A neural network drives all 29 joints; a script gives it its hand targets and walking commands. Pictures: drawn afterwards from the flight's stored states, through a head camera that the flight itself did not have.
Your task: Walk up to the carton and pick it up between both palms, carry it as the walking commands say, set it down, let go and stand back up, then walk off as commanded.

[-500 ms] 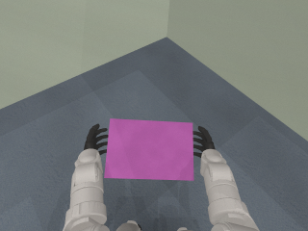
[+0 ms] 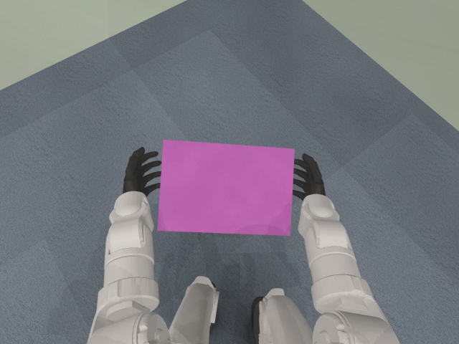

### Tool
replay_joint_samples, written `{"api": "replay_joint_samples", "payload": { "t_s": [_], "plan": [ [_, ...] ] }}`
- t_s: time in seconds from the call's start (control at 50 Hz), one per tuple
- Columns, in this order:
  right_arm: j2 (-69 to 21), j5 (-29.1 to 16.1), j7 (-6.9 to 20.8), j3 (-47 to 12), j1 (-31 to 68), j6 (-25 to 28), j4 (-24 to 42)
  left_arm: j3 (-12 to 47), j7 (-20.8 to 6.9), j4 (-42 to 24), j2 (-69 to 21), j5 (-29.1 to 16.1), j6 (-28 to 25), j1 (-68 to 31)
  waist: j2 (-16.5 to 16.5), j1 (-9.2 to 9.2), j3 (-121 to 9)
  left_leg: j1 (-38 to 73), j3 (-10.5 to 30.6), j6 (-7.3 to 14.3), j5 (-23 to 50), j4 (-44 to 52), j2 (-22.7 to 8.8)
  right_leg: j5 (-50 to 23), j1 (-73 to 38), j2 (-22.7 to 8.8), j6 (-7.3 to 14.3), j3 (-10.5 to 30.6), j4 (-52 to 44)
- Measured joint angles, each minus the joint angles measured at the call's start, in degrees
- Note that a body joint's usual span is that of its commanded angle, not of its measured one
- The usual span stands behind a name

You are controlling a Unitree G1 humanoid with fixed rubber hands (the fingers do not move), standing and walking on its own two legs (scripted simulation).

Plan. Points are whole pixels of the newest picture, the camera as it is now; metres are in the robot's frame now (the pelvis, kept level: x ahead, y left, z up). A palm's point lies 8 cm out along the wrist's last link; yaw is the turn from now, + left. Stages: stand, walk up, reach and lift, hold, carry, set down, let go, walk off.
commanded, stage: set down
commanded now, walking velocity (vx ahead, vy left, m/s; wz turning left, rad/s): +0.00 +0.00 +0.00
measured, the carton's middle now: (223, 186) +0.41 +0.07 -0.15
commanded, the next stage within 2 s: none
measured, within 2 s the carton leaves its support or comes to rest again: neither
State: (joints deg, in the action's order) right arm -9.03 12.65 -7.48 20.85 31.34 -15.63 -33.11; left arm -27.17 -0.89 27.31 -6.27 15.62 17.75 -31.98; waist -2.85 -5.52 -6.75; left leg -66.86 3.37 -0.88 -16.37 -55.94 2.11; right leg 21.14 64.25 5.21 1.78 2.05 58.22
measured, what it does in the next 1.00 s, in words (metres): lowers itself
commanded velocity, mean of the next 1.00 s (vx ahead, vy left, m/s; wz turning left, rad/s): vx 0.00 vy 0.00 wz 0.00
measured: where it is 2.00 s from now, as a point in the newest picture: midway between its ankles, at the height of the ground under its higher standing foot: (232, 332)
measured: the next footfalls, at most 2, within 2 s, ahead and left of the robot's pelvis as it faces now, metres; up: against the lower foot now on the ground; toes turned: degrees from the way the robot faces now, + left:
none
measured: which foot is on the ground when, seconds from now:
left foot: down 0.00-1.00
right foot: down 0.00-1.00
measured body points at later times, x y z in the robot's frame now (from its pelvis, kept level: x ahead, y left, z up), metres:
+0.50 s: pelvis -0.01 +0.00 -0.08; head +0.19 +0.02 +0.32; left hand +0.39 +0.23 -0.14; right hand +0.42 -0.09 -0.16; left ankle +0.08 +0.12 -0.66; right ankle +0.05 -0.10 -0.66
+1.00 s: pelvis -0.03 +0.00 -0.15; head +0.22 +0.02 +0.23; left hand +0.42 +0.23 -0.22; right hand +0.44 -0.09 -0.24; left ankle +0.08 +0.12 -0.66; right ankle +0.05 -0.10 -0.66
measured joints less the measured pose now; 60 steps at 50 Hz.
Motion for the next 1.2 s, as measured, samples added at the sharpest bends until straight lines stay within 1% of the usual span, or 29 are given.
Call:
{"api": "replay_joint_samples", "payload": {
  "t_s": [0.06,0.12,0.2,0.28,0.38,0.5,0.56,0.62,0.68,0.76,0.82,0.94,1.0,1.08,1.14,1.2],
  "plan": [
    [0.12,-0.65,-0.64,0.17,1.39,0.12,-0.85,-0.56,0.27,1.06,0.5,-0.45,-0.37,-1.31,-0.16,-0.09,-0.55,-2.95,-0.13,0.03,-0.84,-2.47,0.1,0.86,2.99,0.16,-0.11,0.13,2.53],
    [-0.08,-0.58,-1.22,0.39,2.67,0.27,-1.17,-0.7,0.58,1.69,1.18,-0.84,-0.62,-2.6,-0.23,0.22,-1.29,-6.07,0.01,-0.04,-1.75,-5.14,0.29,1.82,6.01,0.26,-0.15,-0.03,5.15],
    [0.34,-0.12,-1.05,0.65,3.57,0.83,-1.66,-0.68,1.12,2.15,1.23,-1.02,-1.03,-3.72,-0.27,0.45,-2.79,-10.28,0.45,-0.37,-2.74,-8.32,0.6,2.97,10.01,0.39,-0.15,-0.39,8.17],
    [1.25,-1.1,-1.44,0.19,4.15,0.75,-2.19,-1.01,1.11,3.84,1.37,-1.2,-1.85,-4.67,-0.62,0.05,-4.16,-14.32,0.47,-0.23,-3.81,-11.23,0.44,3.72,14.0,0.91,-0.25,-0.38,10.76],
    [1.53,-2.13,-1.97,-0.54,5.1,2.13,-3.06,0.24,2.23,2.99,2.17,-2.94,-2.34,-4.73,-0.72,0.09,-5.33,-19.22,0.49,-0.33,-4.64,-14.69,0.59,4.59,18.9,1.23,-0.4,-0.4,14.25],
    [2.7,-3.77,-3.08,-1.1,7.43,1.61,-3.15,-0.1,3.04,5.16,2.96,-4.17,-2.88,-8.07,-0.21,-0.62,-5.6,-24.54,0.58,-0.43,-5.54,-19.46,1.06,5.75,24.17,1.37,-0.65,-0.58,19.17],
    [3.08,-3.16,-2.76,0.01,10.13,1.29,-4.71,-0.75,3.3,6.3,3.5,-4.2,-2.76,-9.88,0.22,-0.59,-5.68,-26.84,0.58,-0.47,-6.1,-21.98,1.32,6.43,26.42,1.45,-0.77,-0.65,21.76],
    [3.88,-2.68,-2.4,0.27,12.29,0.9,-5.87,-1.03,3.43,6.99,4.1,-4.5,-2.17,-11.71,-0.33,-0.62,-5.23,-28.54,0.51,-0.68,-6.49,-23.75,1.64,6.77,28.39,1.86,-0.87,-0.24,23.87],
    [4.12,-2.36,-2.63,0.41,13.87,0.5,-6.15,-0.88,3.75,7.36,4.75,-4.56,-1.77,-13.23,-0.76,-0.2,-4.72,-30.14,0.6,-0.93,-6.86,-25.64,1.77,7.25,30.02,2.08,-0.82,-0.33,25.86],
    [4.71,-2.5,-2.67,1.41,16.07,-0.1,-7.4,-1.43,3.69,9.18,5.16,-3.32,-1.86,-15.21,-1.01,-0.14,-4.1,-32.03,0.93,-1.25,-7.54,-27.91,1.81,7.83,31.88,2.52,-0.63,-0.64,28.0],
    [5.35,-2.85,-2.85,0.84,17.08,-0.17,-8.62,-1.01,3.6,9.93,5.92,-3.18,-1.51,-15.91,-1.19,-0.34,-4.34,-34.01,0.92,-1.39,-8.01,-29.49,1.68,8.16,33.93,2.92,-0.66,-0.64,29.51],
    [5.32,-3.51,-4.17,-0.15,18.03,1.06,-9.21,-1.85,3.53,10.5,6.62,-3.92,-2.15,-17.36,-1.0,-0.68,-4.02,-37.79,1.03,-1.62,-8.77,-32.51,1.78,8.86,37.74,3.37,-0.74,-0.8,32.5],
    [6.14,-5.47,-4.89,-1.47,18.94,0.96,-8.6,-1.32,3.49,10.74,7.27,-4.88,-2.92,-18.0,-0.49,-1.33,-3.43,-39.82,1.11,-1.67,-8.94,-34.2,1.89,9.04,39.71,3.54,-0.89,-0.94,34.1],
    [6.31,-4.52,-4.92,-0.89,22.08,1.18,-10.17,-2.58,3.18,11.23,8.1,-5.77,-3.05,-19.74,0.04,-1.39,-2.15,-42.11,0.84,-1.6,-9.12,-36.39,2.13,9.4,42.03,3.66,-1.22,-0.79,36.48],
    [6.33,-3.72,-5.17,-0.45,23.96,1.12,-10.91,-2.76,3.11,11.52,9.03,-5.87,-2.25,-21.6,-0.11,-0.98,-1.26,-44.05,0.74,-1.65,-9.04,-37.7,2.34,9.44,43.98,3.72,-1.4,-0.75,37.92],
    [7.11,-4.86,-5.45,-1.14,24.62,0.93,-9.52,-2.38,3.32,11.2,9.17,-5.92,-2.42,-23.22,-0.41,-1.13,-0.27,-46.05,0.99,-1.65,-9.06,-39.29,2.4,9.46,45.83,3.92,-1.63,-1.07,39.25]
  ]
}}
